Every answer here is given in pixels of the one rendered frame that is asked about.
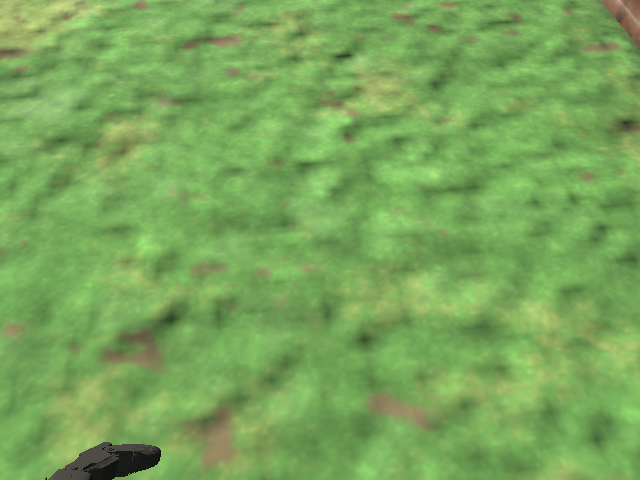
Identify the robot left hand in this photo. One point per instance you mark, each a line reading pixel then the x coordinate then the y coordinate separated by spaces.
pixel 106 461

